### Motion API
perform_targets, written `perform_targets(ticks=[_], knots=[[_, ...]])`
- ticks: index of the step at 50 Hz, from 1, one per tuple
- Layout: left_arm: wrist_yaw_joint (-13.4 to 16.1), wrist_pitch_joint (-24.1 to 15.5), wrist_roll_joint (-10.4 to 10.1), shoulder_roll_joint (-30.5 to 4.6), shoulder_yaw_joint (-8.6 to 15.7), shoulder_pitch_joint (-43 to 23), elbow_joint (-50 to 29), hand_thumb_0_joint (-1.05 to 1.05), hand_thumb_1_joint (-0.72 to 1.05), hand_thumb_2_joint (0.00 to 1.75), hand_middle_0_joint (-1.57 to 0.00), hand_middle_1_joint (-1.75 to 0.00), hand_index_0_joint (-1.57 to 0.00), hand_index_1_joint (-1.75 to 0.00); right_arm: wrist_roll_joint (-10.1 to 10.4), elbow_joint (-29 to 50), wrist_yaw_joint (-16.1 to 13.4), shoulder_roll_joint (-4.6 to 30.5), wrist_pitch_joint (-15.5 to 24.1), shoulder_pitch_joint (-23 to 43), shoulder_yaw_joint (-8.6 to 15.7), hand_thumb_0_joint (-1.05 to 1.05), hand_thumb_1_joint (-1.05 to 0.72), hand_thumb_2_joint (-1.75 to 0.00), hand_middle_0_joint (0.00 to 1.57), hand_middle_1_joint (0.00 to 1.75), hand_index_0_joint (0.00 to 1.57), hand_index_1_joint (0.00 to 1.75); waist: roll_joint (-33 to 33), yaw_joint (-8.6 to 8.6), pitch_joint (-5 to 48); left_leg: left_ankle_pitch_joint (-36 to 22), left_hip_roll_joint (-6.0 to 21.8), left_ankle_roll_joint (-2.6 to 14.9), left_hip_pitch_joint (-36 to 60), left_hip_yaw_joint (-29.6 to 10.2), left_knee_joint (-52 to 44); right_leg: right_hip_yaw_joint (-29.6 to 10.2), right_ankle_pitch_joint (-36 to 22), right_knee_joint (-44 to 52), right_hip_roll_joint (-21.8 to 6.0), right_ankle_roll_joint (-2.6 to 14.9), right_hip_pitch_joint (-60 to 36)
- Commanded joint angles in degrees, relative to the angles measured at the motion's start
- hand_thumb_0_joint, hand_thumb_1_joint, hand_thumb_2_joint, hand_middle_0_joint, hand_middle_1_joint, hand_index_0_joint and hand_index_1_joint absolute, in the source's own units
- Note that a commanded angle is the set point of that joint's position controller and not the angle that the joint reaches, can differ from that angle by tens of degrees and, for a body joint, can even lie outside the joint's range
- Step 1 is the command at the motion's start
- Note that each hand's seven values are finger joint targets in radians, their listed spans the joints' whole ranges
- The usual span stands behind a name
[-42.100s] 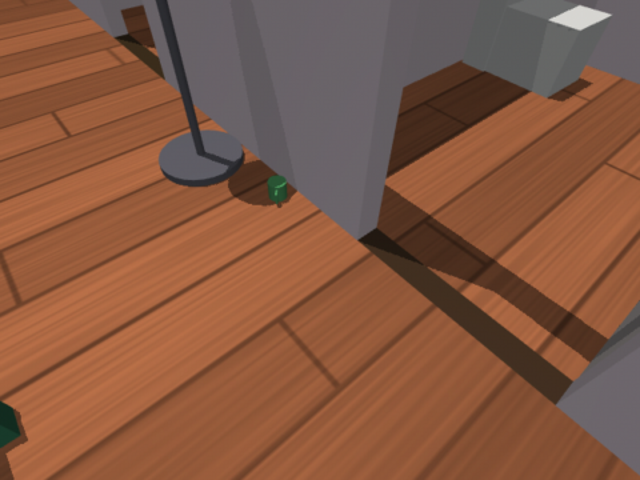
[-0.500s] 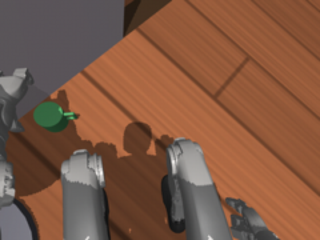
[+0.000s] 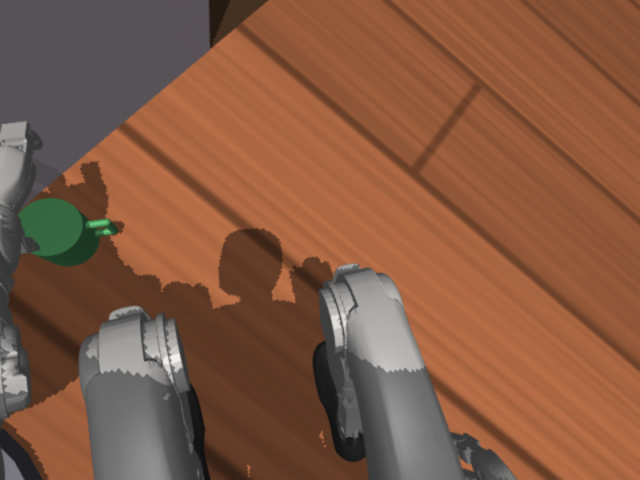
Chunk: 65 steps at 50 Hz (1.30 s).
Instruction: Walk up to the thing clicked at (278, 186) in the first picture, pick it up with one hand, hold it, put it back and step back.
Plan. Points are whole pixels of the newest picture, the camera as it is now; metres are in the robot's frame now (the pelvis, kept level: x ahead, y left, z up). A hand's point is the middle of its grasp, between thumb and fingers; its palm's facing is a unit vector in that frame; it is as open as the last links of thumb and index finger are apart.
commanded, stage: home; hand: left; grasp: from above
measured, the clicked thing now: (72, 232) +0.47 +0.28 -0.29
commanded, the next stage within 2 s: none
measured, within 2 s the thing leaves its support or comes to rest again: neither
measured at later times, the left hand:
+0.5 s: hand out of the picture +0.30 +0.27 +0.07, palm faces -0.21 -0.71 -0.67, open 7.8 cm
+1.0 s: hand out of the picture +0.24 +0.22 +0.29, palm faces +0.19 -0.95 -0.24, open 7.4 cm
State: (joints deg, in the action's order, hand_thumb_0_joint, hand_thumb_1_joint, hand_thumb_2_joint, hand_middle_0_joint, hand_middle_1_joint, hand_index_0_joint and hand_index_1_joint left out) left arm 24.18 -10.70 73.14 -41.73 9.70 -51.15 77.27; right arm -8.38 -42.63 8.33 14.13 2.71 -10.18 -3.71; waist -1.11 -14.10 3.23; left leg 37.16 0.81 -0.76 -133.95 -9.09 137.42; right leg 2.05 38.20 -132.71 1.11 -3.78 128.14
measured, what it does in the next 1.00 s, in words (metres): rises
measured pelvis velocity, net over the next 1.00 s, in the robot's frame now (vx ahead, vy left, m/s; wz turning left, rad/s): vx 0.07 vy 0.00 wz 0.15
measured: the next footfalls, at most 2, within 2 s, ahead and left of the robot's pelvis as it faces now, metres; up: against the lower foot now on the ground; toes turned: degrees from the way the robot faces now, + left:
none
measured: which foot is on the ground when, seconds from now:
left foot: down 0.00-1.00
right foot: down 0.00-1.00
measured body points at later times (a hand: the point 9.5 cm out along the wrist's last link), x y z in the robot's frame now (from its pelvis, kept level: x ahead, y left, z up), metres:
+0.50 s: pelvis +0.01 +0.00 +0.17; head +0.17 +0.05 +0.59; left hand +0.31 +0.31 +0.11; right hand +0.23 -0.25 +0.08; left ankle +0.08 +0.13 -0.30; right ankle +0.10 -0.14 -0.30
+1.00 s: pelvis +0.07 +0.00 +0.35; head +0.12 +0.03 +0.79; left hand +0.22 +0.27 +0.30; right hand +0.25 -0.21 +0.27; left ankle +0.08 +0.13 -0.30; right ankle +0.10 -0.14 -0.30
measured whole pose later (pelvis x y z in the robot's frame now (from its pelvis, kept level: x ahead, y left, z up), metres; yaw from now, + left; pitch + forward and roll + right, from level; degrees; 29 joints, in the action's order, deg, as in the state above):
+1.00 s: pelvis +0.07 +0.00 +0.35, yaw +8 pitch +16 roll -4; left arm 4.1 26.0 -2.9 -14.0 3.1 21.5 -4.1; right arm 2.1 -30.1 -9.2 11.1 9.0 -15.3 -3.6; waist -2.8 -3.9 10.1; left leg 30.1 2.7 -1.2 -55.3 -4.5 69.0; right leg 3.4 29.9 -64.6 -1.0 -1.8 50.8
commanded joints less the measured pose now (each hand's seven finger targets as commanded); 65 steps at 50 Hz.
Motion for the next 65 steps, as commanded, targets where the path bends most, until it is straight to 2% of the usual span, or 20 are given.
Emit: perform_targets(ticks=[1, 5, 8, 10, 12, 14, 15, 17, 20, 23, 26, 30, 32, 36, 44, 48, 50, 55, 61, 65], knots=[[-1.30, 5.14, -8.13, -21.44, 3.73, -14.36, -18.17, 0.00, -0.10, 0.73, -0.20, -0.47, -0.18, -0.49, 2.63, 3.24, -0.92, 14.88, 0.80, -10.79, 7.12, 0.00, -0.89, -0.90, 0.20, 0.30, 0.20, 0.30, -16.64, 5.92, 49.87, -7.67, -1.08, 2.68, 38.25, 7.83, -20.08, 4.96, -10.48, 18.92, 0.98, 5.57, -26.21], [-8.61, 7.29, -16.50, -11.49, 0.34, -0.41, -24.51, 0.00, 0.19, 0.77, -0.19, -0.40, -0.18, -0.41, 5.06, 4.62, -1.16, 13.31, -0.16, -10.31, 8.41, 0.00, -0.89, -0.90, 0.20, 0.30, 0.20, 0.30, -11.51, 7.01, 46.75, -7.18, -1.15, 2.85, 38.89, 7.29, -25.65, 4.62, -10.35, 24.21, 1.10, 5.18, -31.15], [-14.24, 8.68, -23.75, -8.02, -0.75, 3.72, -36.10, 0.00, 0.43, 0.79, -0.19, -0.33, -0.18, -0.33, 6.65, 6.40, -1.99, 13.09, -0.84, -8.21, 9.40, 0.00, -0.90, -0.90, 0.20, 0.30, 0.20, 0.30, -10.52, 7.60, 45.83, -6.45, -0.74, 2.70, 41.60, 6.03, -29.43, 4.21, -10.33, 27.21, 1.12, 5.31, -32.59], [-17.64, 10.04, -28.61, -2.05, -3.69, 11.51, -38.07, 0.00, 0.59, 0.82, -0.19, -0.31, -0.19, -0.31, 7.31, 7.43, -2.54, 12.44, -1.13, -6.39, 9.48, 0.00, -0.90, -0.90, 0.20, 0.30, 0.20, 0.30, -7.74, 7.19, 39.82, -5.57, -0.26, 2.58, 41.86, 5.51, -31.82, 3.96, -9.99, 29.25, 1.09, 5.27, -32.39], [-20.13, 10.58, -33.61, -0.73, -3.91, 14.39, -46.52, 0.00, 0.75, 0.86, -0.19, -0.29, -0.19, -0.29, 7.67, 8.42, -3.20, 12.43, -1.10, -5.44, 9.43, 0.00, -0.90, -0.90, 0.20, 0.30, 0.20, 0.30, -8.14, 7.81, 38.42, -5.65, -0.02, 2.45, 44.23, 5.09, -34.18, 3.45, -10.17, 31.65, 0.71, 5.43, -33.93], [-21.61, 11.12, -37.22, -0.85, -2.96, 17.72, -53.39, 0.00, 0.90, 0.90, -0.20, -0.30, -0.20, -0.30, 8.19, 10.21, -3.78, 11.90, -1.14, -3.99, 9.45, 0.00, -0.90, -0.90, 0.20, 0.30, 0.20, 0.30, -8.16, 9.13, 39.26, -5.26, 0.27, 2.40, 46.78, 5.10, -36.90, 2.91, -9.78, 33.96, 0.56, 5.40, -37.09], [-21.94, 11.42, -39.11, -0.61, -2.39, 19.31, -55.24, 0.00, 0.90, 0.90, -0.20, -0.30, -0.20, -0.30, 8.42, 10.80, -4.07, 11.69, -1.07, -3.12, 9.37, 0.00, -0.90, -0.90, 0.20, 0.30, 0.20, 0.30, -7.58, 9.40, 38.28, -4.49, 0.39, 2.40, 47.72, 4.95, -38.28, 2.75, -9.11, 35.23, 0.46, 5.35, -37.94], [-22.26, 12.00, -41.99, 1.81, -3.43, 22.68, -59.87, 0.00, 0.90, 0.90, -0.20, -0.30, -0.20, -0.30, 8.90, 12.10, -4.87, 11.28, -0.60, -1.44, 9.17, 0.00, -0.90, -0.90, 0.20, 0.30, 0.20, 0.30, -8.00, 9.61, 36.57, -2.35, 0.74, 2.13, 50.62, 4.34, -41.78, 2.64, -7.32, 37.27, 0.34, 5.41, -38.99], [-21.80, 13.68, -45.37, 2.16, -1.53, 26.57, -66.78, 0.00, 0.90, 0.90, -0.20, -0.30, -0.20, -0.30, 9.53, 13.67, -6.23, 11.35, 0.14, 0.41, 9.16, 0.00, -0.90, -0.90, 0.20, 0.30, 0.20, 0.30, -10.29, 10.90, 37.73, -1.80, 1.04, 1.51, 57.56, 3.40, -46.80, 2.39, -6.81, 39.86, -0.02, 5.49, -41.38], [-21.47, 16.28, -49.73, 6.78, -2.77, 33.48, -70.59, 0.00, 0.90, 0.90, -0.20, -0.30, -0.20, -0.30, 9.97, 14.88, -7.65, 10.75, 1.22, 2.12, 8.80, 0.00, -0.90, -0.90, 0.20, 0.30, 0.20, 0.30, -9.68, 10.30, 35.28, -0.77, 0.89, 1.30, 61.39, 3.20, -51.28, 2.12, -6.00, 43.87, -0.31, 5.26, -44.70], [-20.93, 19.23, -53.92, 7.71, -2.13, 38.69, -75.67, 0.00, 0.89, 0.90, -0.20, -0.30, -0.20, -0.30, 10.34, 16.11, -8.94, 10.26, 2.04, 3.27, 8.58, 0.00, -0.90, -0.90, 0.20, 0.30, 0.20, 0.30, -9.03, 10.69, 36.37, -3.78, 0.54, 1.25, 65.88, 3.91, -53.86, 1.43, -7.80, 48.05, -0.50, 5.15, -49.93], [-20.50, 23.47, -60.51, 11.56, -3.16, 46.09, -77.71, 0.00, 0.90, 0.90, -0.20, -0.30, -0.20, -0.30, 10.52, 17.11, -10.64, 8.92, 3.35, 4.38, 7.45, 0.00, -0.90, -0.90, 0.20, 0.30, 0.20, 0.30, -6.04, 9.44, 31.89, -3.57, 0.41, 1.57, 69.30, 4.12, -58.39, 0.79, -7.58, 54.26, -0.56, 4.78, -55.99], [-20.45, 25.22, -63.50, 12.17, -2.83, 49.18, -81.21, 0.00, 0.90, 0.90, -0.20, -0.30, -0.20, -0.30, 10.52, 18.16, -11.43, 8.38, 3.94, 4.03, 7.17, 0.00, -0.90, -0.90, 0.20, 0.30, 0.20, 0.30, -6.46, 10.22, 31.54, -4.88, 0.55, 1.45, 72.99, 4.21, -60.94, 0.55, -8.47, 57.00, -0.53, 4.82, -58.78], [-19.80, 28.31, -68.28, 14.77, -3.27, 55.09, -83.81, 0.00, 0.90, 0.90, -0.20, -0.30, -0.20, -0.30, 10.62, 19.14, -13.14, 6.75, 5.35, 2.95, 5.71, 0.00, -0.90, -0.90, 0.20, 0.30, 0.20, 0.30, -5.11, 9.89, 26.92, -4.98, 0.52, 1.42, 77.29, 3.88, -66.96, 0.44, -8.72, 63.36, -0.27, 4.64, -65.46], [-19.14, 33.23, -74.90, 20.45, -2.87, 66.76, -89.80, 0.00, 0.90, 0.90, -0.20, -0.30, -0.20, -0.30, 10.54, 20.23, -17.51, 4.97, 8.58, -1.41, 3.71, 0.00, -0.90, -0.90, 0.20, 0.30, 0.20, 0.30, -5.19, 10.27, 22.25, -15.29, 0.45, 0.90, 88.99, 4.25, -77.47, 1.23, -17.33, 73.89, -0.17, 4.34, -79.72], [-19.50, 34.85, -76.81, 22.20, -2.73, 73.22, -93.65, 0.00, 0.90, 0.90, -0.20, -0.30, -0.20, -0.30, 10.38, 21.65, -19.03, 4.24, 10.03, -2.96, 3.34, 0.00, -0.90, -0.90, 0.20, 0.30, 0.20, 0.30, -3.91, 10.92, 18.66, -18.83, -0.15, 1.10, 92.84, 5.79, -81.62, 1.66, -20.44, 79.83, -0.02, 4.09, -86.52], [-19.81, 35.33, -77.16, 22.83, -2.95, 75.95, -96.34, 0.00, 0.90, 0.90, -0.20, -0.30, -0.20, -0.30, 10.28, 22.05, -19.51, 3.96, 10.60, -3.52, 3.49, 0.00, -0.90, -0.90, 0.20, 0.30, 0.20, 0.30, -5.07, 11.18, 18.44, -22.64, -0.32, 1.02, 95.41, 6.30, -82.93, 1.81, -23.63, 81.45, 0.12, 4.17, -88.94], [-20.95, 35.65, -76.74, 24.01, -3.93, 80.24, -96.93, 0.00, 0.90, 0.90, -0.20, -0.30, -0.20, -0.30, 9.60, 22.26, -19.85, 4.26, 11.71, -4.07, 4.05, 0.00, -0.90, -0.90, 0.20, 0.30, 0.20, 0.30, -3.24, 11.14, 14.22, -24.59, -0.16, 0.92, 97.97, 6.04, -86.41, 2.77, -24.53, 84.11, 0.41, 4.19, -91.39], [-22.34, 35.40, -76.27, 24.05, -4.52, 79.25, -96.49, 0.00, 0.90, 0.90, -0.20, -0.30, -0.20, -0.30, 9.08, 22.29, -19.66, 5.03, 13.03, -3.11, 4.52, 0.00, -0.90, -0.90, 0.20, 0.30, 0.20, 0.30, -0.46, 10.99, 9.18, -20.17, -0.53, 1.32, 98.01, 6.72, -88.57, 3.07, -20.73, 86.98, 0.28, 3.54, -91.74], [-22.99, 34.70, -76.12, 23.38, -3.96, 77.82, -96.39, 0.00, 0.90, 0.90, -0.20, -0.30, -0.20, -0.30, 8.81, 22.02, -19.45, 5.37, 13.73, -2.77, 4.81, 0.00, -0.90, -0.90, 0.20, 0.30, 0.20, 0.30, -0.40, 11.18, 9.21, -19.33, -0.91, 1.42, 98.20, 7.38, -88.36, 2.67, -20.27, 87.62, -0.14, 3.24, -92.24]])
